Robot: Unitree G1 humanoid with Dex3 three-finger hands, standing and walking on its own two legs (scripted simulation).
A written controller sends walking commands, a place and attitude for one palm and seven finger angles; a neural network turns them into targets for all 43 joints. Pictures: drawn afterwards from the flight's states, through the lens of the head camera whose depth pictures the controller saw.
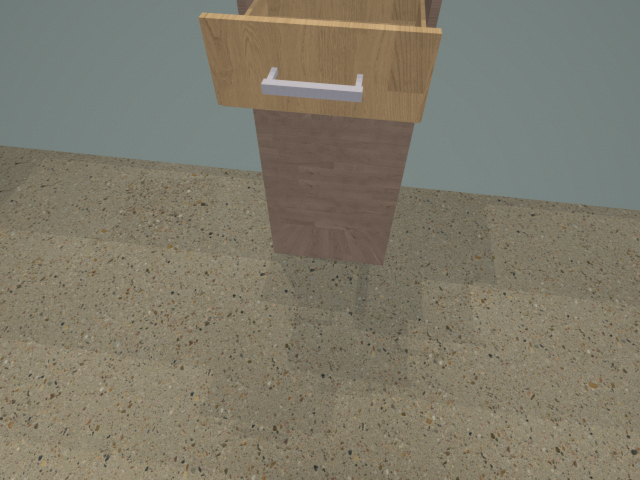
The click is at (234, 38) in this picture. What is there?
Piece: drawer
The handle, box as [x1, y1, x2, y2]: [261, 67, 362, 101]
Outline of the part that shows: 261,83 262,93 350,101 361,100 362,74 357,74 356,84 354,86 275,80 274,79 277,73 277,68 272,67 267,78 263,79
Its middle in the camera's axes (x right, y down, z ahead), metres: -0.01 -0.26 +0.65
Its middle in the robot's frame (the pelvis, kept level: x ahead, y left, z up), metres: +0.69 +0.04 +0.13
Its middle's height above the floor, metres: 0.92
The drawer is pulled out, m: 0.27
